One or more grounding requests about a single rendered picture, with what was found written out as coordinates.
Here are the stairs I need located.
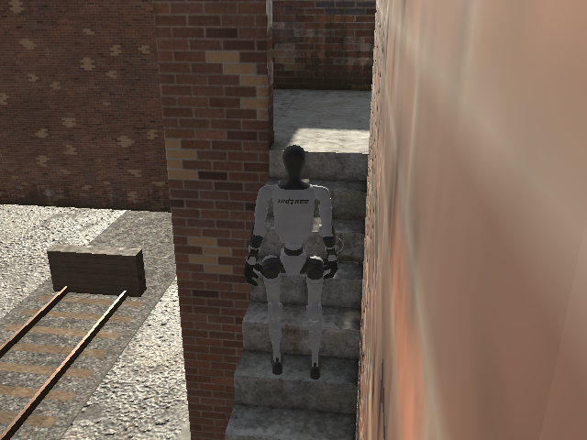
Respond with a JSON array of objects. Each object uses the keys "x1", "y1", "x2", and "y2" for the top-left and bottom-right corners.
[{"x1": 225, "y1": 150, "x2": 369, "y2": 440}]

